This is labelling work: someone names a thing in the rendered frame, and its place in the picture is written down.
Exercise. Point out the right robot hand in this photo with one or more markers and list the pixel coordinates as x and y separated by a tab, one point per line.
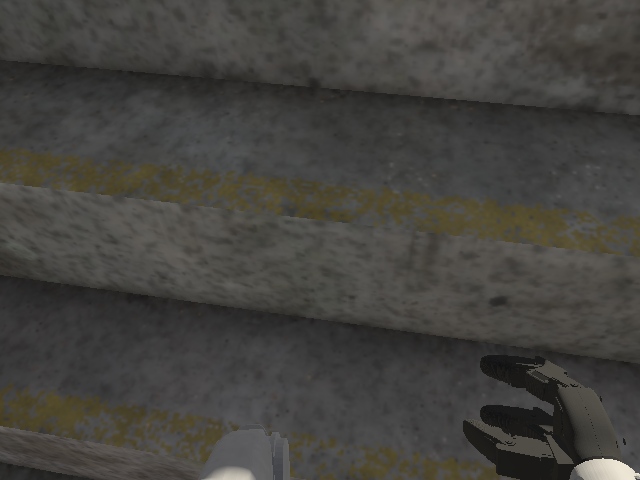
541	446

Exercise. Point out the left robot thigh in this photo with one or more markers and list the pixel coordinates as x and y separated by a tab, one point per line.
248	455

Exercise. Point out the robot right forearm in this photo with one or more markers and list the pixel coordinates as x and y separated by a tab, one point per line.
602	469

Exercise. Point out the robot left shin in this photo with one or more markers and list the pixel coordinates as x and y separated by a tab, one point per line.
250	426

